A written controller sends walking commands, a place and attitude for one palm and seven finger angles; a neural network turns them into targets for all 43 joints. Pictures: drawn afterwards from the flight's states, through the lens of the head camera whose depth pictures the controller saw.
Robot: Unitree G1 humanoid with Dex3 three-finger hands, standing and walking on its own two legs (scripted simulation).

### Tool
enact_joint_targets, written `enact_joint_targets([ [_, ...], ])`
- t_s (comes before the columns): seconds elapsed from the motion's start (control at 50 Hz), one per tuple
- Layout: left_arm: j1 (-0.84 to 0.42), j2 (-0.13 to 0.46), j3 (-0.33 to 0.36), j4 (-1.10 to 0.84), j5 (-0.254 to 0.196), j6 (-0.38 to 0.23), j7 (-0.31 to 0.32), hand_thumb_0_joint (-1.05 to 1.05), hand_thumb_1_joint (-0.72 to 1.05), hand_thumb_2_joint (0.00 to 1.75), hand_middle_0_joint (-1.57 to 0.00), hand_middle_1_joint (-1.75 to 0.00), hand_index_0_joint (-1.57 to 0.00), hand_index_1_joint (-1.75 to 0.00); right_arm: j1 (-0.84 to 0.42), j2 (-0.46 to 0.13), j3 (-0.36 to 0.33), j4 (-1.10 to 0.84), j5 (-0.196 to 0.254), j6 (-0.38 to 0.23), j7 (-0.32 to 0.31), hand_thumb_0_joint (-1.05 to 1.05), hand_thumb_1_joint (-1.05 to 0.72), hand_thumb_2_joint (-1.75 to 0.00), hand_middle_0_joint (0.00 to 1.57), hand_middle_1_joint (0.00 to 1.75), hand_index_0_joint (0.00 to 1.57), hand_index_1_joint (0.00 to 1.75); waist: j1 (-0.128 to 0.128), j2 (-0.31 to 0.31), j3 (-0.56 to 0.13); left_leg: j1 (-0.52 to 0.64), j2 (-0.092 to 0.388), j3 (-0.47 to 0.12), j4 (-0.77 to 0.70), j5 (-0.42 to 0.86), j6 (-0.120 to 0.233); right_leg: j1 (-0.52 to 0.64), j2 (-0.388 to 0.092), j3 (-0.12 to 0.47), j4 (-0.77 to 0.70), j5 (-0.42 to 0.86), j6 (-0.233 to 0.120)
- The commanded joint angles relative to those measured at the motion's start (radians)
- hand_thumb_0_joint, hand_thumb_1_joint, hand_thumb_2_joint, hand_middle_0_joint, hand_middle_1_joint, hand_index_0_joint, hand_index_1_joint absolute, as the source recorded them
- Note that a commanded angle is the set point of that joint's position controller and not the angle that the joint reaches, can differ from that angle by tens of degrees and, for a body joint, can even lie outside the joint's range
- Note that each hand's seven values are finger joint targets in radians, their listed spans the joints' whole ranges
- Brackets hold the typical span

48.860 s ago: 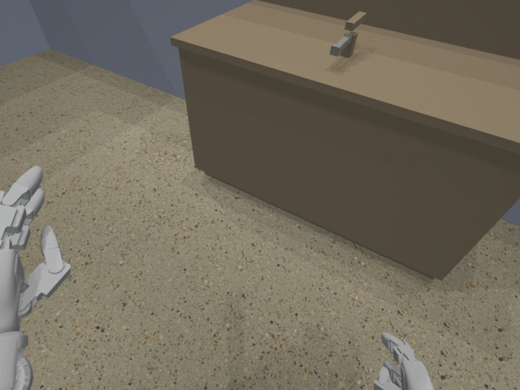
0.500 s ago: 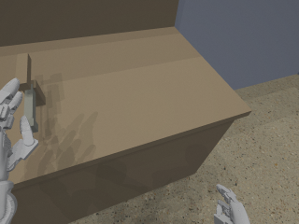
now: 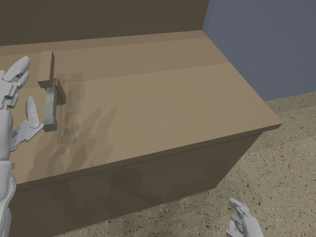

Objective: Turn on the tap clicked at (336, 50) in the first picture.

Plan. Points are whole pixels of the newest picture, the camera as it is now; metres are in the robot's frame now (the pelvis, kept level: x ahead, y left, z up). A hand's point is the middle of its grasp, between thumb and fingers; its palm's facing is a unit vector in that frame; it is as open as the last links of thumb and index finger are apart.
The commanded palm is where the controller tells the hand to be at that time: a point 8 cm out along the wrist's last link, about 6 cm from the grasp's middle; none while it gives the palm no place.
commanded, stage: turn the palm inward beside the body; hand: left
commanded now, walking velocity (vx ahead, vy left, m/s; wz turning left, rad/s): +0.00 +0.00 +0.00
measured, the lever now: (49, 124) +0.33 +0.32 +0.08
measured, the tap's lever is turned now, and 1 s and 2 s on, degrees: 0 0 0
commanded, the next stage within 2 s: none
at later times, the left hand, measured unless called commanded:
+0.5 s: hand (50, 158) +0.20 +0.23 +0.16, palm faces +0.57 -0.78 -0.26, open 7.4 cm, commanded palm +0.15 +0.25 +0.16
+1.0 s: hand (69, 159) +0.22 +0.21 +0.13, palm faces +0.48 -0.85 -0.21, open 7.4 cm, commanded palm +0.16 +0.25 +0.15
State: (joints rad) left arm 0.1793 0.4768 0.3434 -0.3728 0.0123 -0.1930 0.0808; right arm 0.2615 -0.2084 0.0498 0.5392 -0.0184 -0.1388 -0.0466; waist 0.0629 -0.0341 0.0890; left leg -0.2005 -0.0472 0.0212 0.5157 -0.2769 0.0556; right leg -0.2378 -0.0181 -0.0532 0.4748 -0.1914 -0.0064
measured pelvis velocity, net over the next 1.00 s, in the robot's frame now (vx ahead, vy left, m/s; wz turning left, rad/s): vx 0.03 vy -0.04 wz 0.03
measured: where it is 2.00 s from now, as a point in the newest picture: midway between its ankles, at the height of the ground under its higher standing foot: outside the picture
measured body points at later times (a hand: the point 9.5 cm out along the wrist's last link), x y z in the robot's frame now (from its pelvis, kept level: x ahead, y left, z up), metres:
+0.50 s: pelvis -0.01 -0.07 -0.02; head -0.02 -0.08 +0.43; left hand +0.17 +0.26 +0.18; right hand +0.21 -0.28 -0.10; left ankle +0.00 +0.08 -0.74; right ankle +0.04 -0.13 -0.74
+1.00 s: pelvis +0.03 -0.04 -0.02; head +0.03 -0.06 +0.43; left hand +0.19 +0.25 +0.15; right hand +0.23 -0.27 -0.10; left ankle +0.00 +0.08 -0.74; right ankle +0.04 -0.13 -0.74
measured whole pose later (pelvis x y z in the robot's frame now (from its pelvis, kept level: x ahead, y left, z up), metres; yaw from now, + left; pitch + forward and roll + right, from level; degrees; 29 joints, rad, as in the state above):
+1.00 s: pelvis +0.03 -0.04 -0.02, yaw +1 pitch +2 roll +0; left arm 0.48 0.25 0.28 -0.44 -0.17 -0.06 0.13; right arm 0.21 -0.24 0.01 0.65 0.01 -0.19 -0.09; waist 0.08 0.04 -0.07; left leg -0.32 -0.02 -0.03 0.67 -0.39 0.00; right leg -0.36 0.01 -0.10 0.66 -0.34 -0.05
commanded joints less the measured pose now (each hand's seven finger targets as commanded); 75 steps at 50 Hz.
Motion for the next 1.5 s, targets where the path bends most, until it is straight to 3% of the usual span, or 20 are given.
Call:
enact_joint_targets([
  [0.0, -0.084, -0.015, 0.085, -0.096, -0.161, 0.118, -0.054, 0.00, 0.90, 0.90, -0.20, -0.30, -0.20, -0.30, -0.093, -0.183, -0.098, -0.063, -0.012, -0.053, 0.039, 0.00, -0.90, -0.90, 0.20, 0.30, 0.20, 0.30, 0.015, 0.219, -0.400, 0.261, 0.103, -0.101, -0.068, 0.796, -0.174, -0.025, 0.053, -0.009, 0.048, 0.100, -0.031],
  [0.02, 0.018, -0.118, 0.021, -0.074, -0.223, 0.176, -0.085, 0.00, 0.90, 0.90, -0.20, -0.30, -0.20, -0.30, -0.146, -0.167, -0.081, -0.068, 0.014, -0.058, 0.044, 0.00, -0.90, -0.90, 0.20, 0.30, 0.20, 0.30, 0.026, 0.192, -0.393, 0.268, 0.105, -0.093, -0.084, 0.774, -0.172, -0.030, 0.051, -0.009, 0.060, 0.066, -0.029],
  [0.06, 0.064, -0.119, -0.035, -0.124, -0.207, 0.245, -0.112, 0.00, 0.90, 0.90, -0.20, -0.30, -0.20, -0.30, -0.203, -0.192, -0.074, -0.064, 0.026, -0.049, 0.058, 0.00, -0.90, -0.90, 0.20, 0.30, 0.20, 0.30, 0.028, 0.078, -0.246, 0.125, 0.103, -0.079, -0.079, 0.576, -0.123, -0.034, 0.036, -0.046, 0.032, 0.100, -0.027],
  [0.1, 0.095, -0.042, -0.004, -0.133, -0.134, 0.270, -0.087, 0.00, 0.90, 0.90, -0.20, -0.30, -0.20, -0.30, -0.239, -0.197, -0.069, -0.085, 0.034, -0.026, 0.060, 0.00, -0.90, -0.90, 0.20, 0.30, 0.20, 0.30, 0.014, -0.007, -0.150, -0.020, 0.086, -0.065, -0.089, 0.337, -0.083, -0.013, 0.034, -0.063, 0.024, 0.100, -0.027],
  [0.12, 0.105, 0.031, 0.054, -0.190, -0.098, 0.258, -0.052, 0.00, 0.90, 0.90, -0.20, -0.30, -0.20, -0.30, -0.275, -0.187, -0.059, -0.104, 0.044, -0.015, 0.061, 0.00, -0.90, -0.90, 0.20, 0.30, 0.20, 0.30, 0.021, -0.006, -0.138, -0.044, 0.081, -0.049, -0.095, 0.270, -0.072, -0.004, 0.043, -0.057, 0.028, 0.072, -0.031],
  [0.16, 0.102, 0.052, 0.098, -0.249, -0.064, 0.187, 0.013, 0.00, 0.90, 0.90, -0.20, -0.30, -0.20, -0.30, -0.276, -0.167, -0.070, -0.121, 0.011, -0.007, 0.052, 0.00, -0.90, -0.90, 0.20, 0.30, 0.20, 0.30, 0.014, -0.048, -0.168, -0.080, 0.071, -0.057, -0.081, 0.161, -0.064, -0.036, 0.044, -0.051, 0.044, -0.012, -0.027],
  [0.2, 0.063, 0.098, 0.177, -0.325, -0.085, 0.079, 0.079, 0.00, 0.90, 0.90, -0.20, -0.30, -0.20, -0.30, -0.272, -0.144, -0.074, -0.118, 0.002, -0.010, 0.037, 0.00, -0.90, -0.90, 0.20, 0.30, 0.20, 0.30, 0.028, -0.027, -0.238, -0.098, 0.060, -0.050, -0.060, 0.065, -0.050, -0.040, 0.046, -0.026, 0.047, -0.092, -0.020],
  [0.22, -0.024, 0.167, 0.229, -0.413, -0.089, 0.024, 0.114, 0.00, 0.90, 0.90, -0.20, -0.30, -0.20, -0.30, -0.283, -0.133, -0.065, -0.112, 0.010, -0.014, 0.029, 0.00, -0.90, -0.90, 0.20, 0.30, 0.20, 0.30, 0.032, 0.051, -0.258, -0.091, 0.057, -0.038, -0.060, -0.005, -0.046, -0.048, 0.048, -0.005, 0.048, -0.145, -0.018],
  [0.28, -0.007, 0.069, 0.158, -0.308, -0.100, -0.075, 0.161, 0.00, 0.90, 0.90, -0.20, -0.30, -0.20, -0.30, -0.227, -0.106, -0.066, -0.054, 0.003, -0.040, 0.022, 0.00, -0.90, -0.90, 0.20, 0.30, 0.20, 0.30, 0.014, 0.182, -0.220, -0.124, 0.045, -0.031, -0.023, -0.093, -0.047, -0.082, 0.035, 0.018, 0.032, -0.202, -0.022],
  [0.36, -0.083, 0.055, 0.074, -0.137, -0.096, -0.016, 0.107, 0.00, 0.90, 0.90, -0.20, -0.30, -0.20, -0.30, -0.247, -0.130, -0.055, -0.021, 0.008, -0.038, 0.000, 0.00, -0.90, -0.90, 0.20, 0.30, 0.20, 0.30, -0.039, 0.160, -0.126, -0.185, 0.027, -0.030, 0.044, -0.197, -0.024, -0.117, -0.021, 0.089, -0.048, -0.331, -0.010],
  [0.42, -0.125, 0.032, -0.005, -0.048, -0.135, 0.119, 0.030, 0.00, 0.90, 0.90, -0.20, -0.30, -0.20, -0.30, -0.296, -0.140, -0.051, -0.023, 0.032, -0.024, -0.033, 0.00, -0.90, -0.90, 0.20, 0.30, 0.20, 0.30, -0.046, 0.103, -0.099, -0.208, 0.032, -0.026, 0.103, -0.160, -0.034, -0.084, -0.082, 0.209, -0.136, -0.473, -0.003],
  [0.5, -0.126, 0.087, 0.055, -0.085, -0.161, 0.209, 0.012, 0.00, 0.90, 0.90, -0.20, -0.30, -0.20, -0.30, -0.332, -0.144, -0.068, -0.017, 0.034, -0.010, -0.057, 0.00, -0.90, -0.90, 0.20, 0.30, 0.20, 0.30, -0.005, -0.039, -0.153, -0.268, 0.067, -0.084, 0.149, -0.131, -0.069, 0.018, -0.181, 0.335, -0.157, -0.467, 0.051],
  [0.56, -0.011, 0.090, 0.143, -0.167, -0.173, 0.156, 0.061, 0.00, 0.90, 0.90, -0.20, -0.30, -0.20, -0.30, -0.327, -0.121, -0.082, -0.023, 0.032, -0.013, -0.044, 0.00, -0.90, -0.90, 0.20, 0.30, 0.20, 0.30, 0.028, -0.080, -0.231, -0.279, 0.076, -0.096, 0.149, -0.096, -0.073, 0.060, -0.176, 0.313, -0.098, -0.359, 0.060],
  [0.62, 0.082, 0.095, 0.188, -0.241, -0.178, 0.085, 0.104, 0.00, 0.90, 0.90, -0.20, -0.30, -0.20, -0.30, -0.309, -0.112, -0.089, -0.021, 0.037, -0.019, -0.029, 0.00, -0.90, -0.90, 0.20, 0.30, 0.20, 0.30, 0.047, -0.024, -0.286, -0.256, 0.076, -0.079, 0.139, -0.061, -0.064, 0.064, -0.143, 0.264, -0.044, -0.240, 0.048],
  [0.7, 0.203, 0.023, 0.143, -0.228, -0.176, 0.077, 0.115, 0.00, 0.90, 0.90, -0.20, -0.30, -0.20, -0.30, -0.227, -0.128, -0.087, -0.028, 0.032, -0.029, -0.024, 0.00, -0.90, -0.90, 0.20, 0.30, 0.20, 0.30, 0.018, 0.035, -0.299, -0.212, 0.057, -0.044, 0.132, 0.118, -0.040, 0.059, -0.089, 0.154, 0.058, 0.174, 0.035],
  [0.76, 0.221, -0.011, 0.100, -0.230, -0.176, 0.101, 0.086, 0.00, 0.90, 0.90, -0.20, -0.30, -0.20, -0.30, -0.189, -0.139, -0.081, -0.043, 0.033, -0.045, -0.034, 0.00, -0.90, -0.90, 0.20, 0.30, 0.20, 0.30, 0.005, 0.056, -0.278, -0.164, 0.046, -0.032, 0.103, 0.214, -0.024, 0.033, -0.045, 0.060, 0.091, 0.296, 0.020],
  [0.94, 0.214, -0.048, 0.041, -0.338, -0.171, 0.039, 0.068, 0.00, 0.90, 0.90, -0.20, -0.30, -0.20, -0.30, -0.152, -0.138, -0.078, -0.054, 0.027, -0.123, -0.046, 0.00, -0.90, -0.90, 0.20, 0.30, 0.20, 0.30, 0.016, 0.077, -0.321, -0.078, 0.047, -0.054, 0.081, 0.327, -0.033, -0.008, -0.010, -0.012, 0.118, 0.217, -0.013],
  [1.1, 0.261, -0.105, 0.021, -0.284, -0.196, 0.137, 0.097, 0.00, 0.90, 0.90, -0.20, -0.30, -0.20, -0.30, -0.191, -0.132, -0.067, -0.064, 0.034, -0.100, -0.048, 0.00, -0.90, -0.90, 0.20, 0.30, 0.20, 0.30, 0.028, 0.046, -0.245, -0.114, 0.053, -0.062, 0.040, 0.252, -0.054, -0.012, -0.006, -0.026, 0.088, 0.110, -0.017],
  [1.14, 0.230, -0.117, -0.006, -0.312, -0.184, 0.156, 0.101, 0.00, 0.90, 0.90, -0.20, -0.30, -0.20, -0.30, -0.201, -0.126, -0.057, -0.072, 0.037, -0.095, -0.049, 0.00, -0.90, -0.90, 0.20, 0.30, 0.20, 0.30, 0.024, 0.093, -0.237, -0.102, 0.053, -0.064, 0.031, 0.245, -0.057, -0.027, -0.005, -0.027, 0.085, 0.082, -0.020],
  [1.48, 0.239, -0.157, -0.065, -0.346, -0.191, 0.232, 0.146, 0.00, 0.90, 0.90, -0.20, -0.30, -0.20, -0.30, -0.252, -0.120, -0.034, -0.078, 0.036, -0.090, -0.059, 0.00, -0.90, -0.90, 0.20, 0.30, 0.20, 0.30, 0.025, 0.070, -0.170, -0.140, 0.045, -0.086, -0.011, -0.013, -0.040, -0.034, -0.004, -0.013, 0.022, -0.134, -0.017],
])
